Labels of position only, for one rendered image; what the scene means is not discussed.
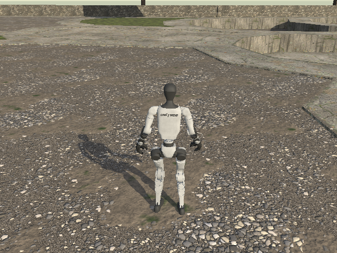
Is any robot left hand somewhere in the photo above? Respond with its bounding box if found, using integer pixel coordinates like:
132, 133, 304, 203
136, 143, 148, 154

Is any robot right hand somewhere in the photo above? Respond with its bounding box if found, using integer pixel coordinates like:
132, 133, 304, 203
190, 141, 202, 151

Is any left robot forearm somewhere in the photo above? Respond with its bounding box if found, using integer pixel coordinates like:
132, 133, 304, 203
137, 126, 148, 145

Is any robot right foot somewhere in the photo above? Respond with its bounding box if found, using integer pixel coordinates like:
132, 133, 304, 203
177, 202, 185, 215

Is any right robot forearm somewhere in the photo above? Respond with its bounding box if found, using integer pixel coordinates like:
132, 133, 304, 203
191, 127, 200, 144

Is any robot right thigh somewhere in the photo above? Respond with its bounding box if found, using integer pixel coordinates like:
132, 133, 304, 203
175, 147, 186, 182

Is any robot left upper arm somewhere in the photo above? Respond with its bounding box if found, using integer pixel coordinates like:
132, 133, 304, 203
143, 106, 158, 134

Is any robot right upper arm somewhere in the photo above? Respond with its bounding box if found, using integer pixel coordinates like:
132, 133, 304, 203
181, 106, 195, 135

